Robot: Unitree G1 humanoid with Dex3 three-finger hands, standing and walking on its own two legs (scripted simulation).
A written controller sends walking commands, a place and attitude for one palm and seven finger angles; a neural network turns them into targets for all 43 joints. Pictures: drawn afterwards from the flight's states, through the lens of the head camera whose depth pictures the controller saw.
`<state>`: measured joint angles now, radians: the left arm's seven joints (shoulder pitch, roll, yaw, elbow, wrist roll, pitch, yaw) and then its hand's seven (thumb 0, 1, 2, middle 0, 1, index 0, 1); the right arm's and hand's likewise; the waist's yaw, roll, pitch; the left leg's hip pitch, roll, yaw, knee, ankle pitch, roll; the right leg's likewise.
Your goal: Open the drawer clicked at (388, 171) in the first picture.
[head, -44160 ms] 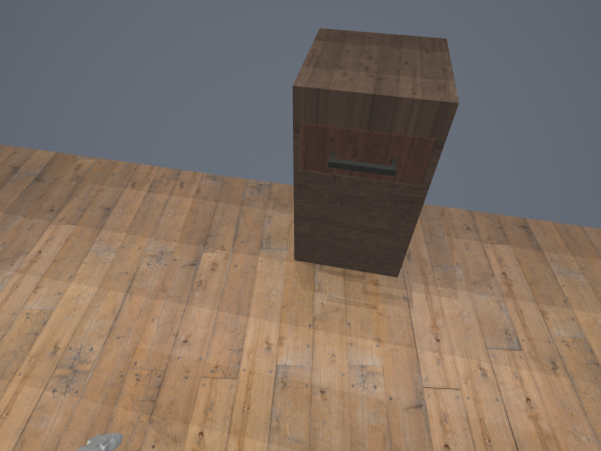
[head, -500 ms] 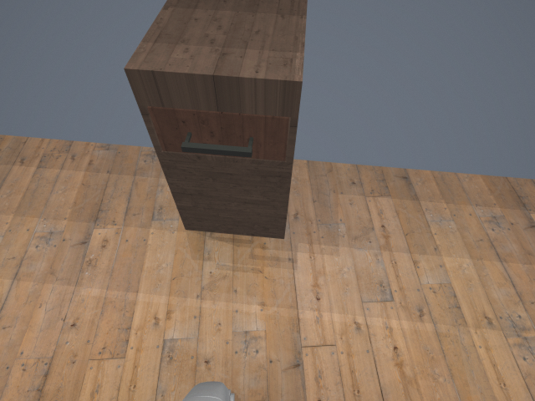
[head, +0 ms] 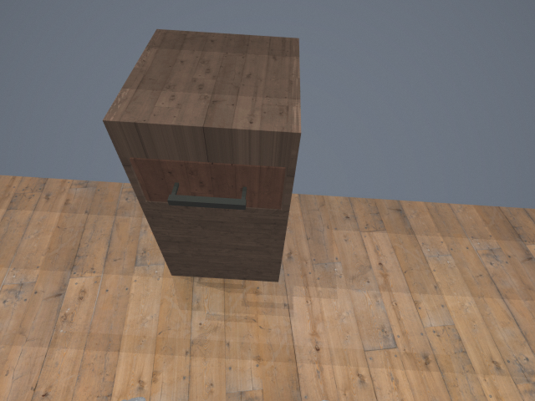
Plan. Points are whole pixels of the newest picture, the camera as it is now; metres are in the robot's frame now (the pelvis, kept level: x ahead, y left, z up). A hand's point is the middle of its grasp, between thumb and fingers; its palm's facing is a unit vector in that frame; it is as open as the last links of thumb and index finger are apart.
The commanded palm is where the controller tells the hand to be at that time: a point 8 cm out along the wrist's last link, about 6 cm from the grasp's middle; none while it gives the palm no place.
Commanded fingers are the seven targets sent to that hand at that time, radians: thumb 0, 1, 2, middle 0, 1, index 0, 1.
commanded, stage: come to a stop and stand still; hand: left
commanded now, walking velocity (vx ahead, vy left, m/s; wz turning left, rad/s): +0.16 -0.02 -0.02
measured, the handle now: (208, 195) +0.61 +0.18 -0.19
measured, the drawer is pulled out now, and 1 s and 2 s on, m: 0.00 0.00 0.00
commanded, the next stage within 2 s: none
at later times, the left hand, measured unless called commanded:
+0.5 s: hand (169, 389) +0.16 +0.18 -0.17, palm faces +0.03 -0.95 -0.30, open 7.4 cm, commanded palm none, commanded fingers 0.00 0.90 0.90 -0.20 -0.30 -0.20 -0.30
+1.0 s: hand out of the picture +0.13 +0.20 -0.17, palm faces +0.01 -0.96 -0.29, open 7.4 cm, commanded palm none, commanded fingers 0.00 0.90 0.90 -0.20 -0.30 -0.20 -0.30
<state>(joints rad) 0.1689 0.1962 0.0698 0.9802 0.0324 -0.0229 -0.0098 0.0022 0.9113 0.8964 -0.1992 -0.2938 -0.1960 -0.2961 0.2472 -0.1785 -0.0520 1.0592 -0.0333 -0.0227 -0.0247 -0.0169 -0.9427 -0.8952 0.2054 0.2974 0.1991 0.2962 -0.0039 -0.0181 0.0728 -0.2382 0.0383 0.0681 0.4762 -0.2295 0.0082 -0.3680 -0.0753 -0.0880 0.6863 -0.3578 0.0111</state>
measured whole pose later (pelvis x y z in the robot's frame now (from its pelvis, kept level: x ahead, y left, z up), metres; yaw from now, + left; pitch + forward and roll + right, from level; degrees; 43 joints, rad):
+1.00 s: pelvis +0.08 +0.01 -0.01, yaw -2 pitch -2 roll +1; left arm 0.26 0.18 0.00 0.99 0.02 0.02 0.04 0.00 0.91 0.90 -0.21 -0.29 -0.20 -0.30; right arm 0.22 -0.18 0.00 0.91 -0.01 0.01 -0.02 0.00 -0.92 -0.90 0.20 0.30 0.20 0.30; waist 0.01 0.05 0.01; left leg -0.24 -0.01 0.07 0.59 -0.31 0.03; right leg -0.22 -0.06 -0.02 0.61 -0.34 0.03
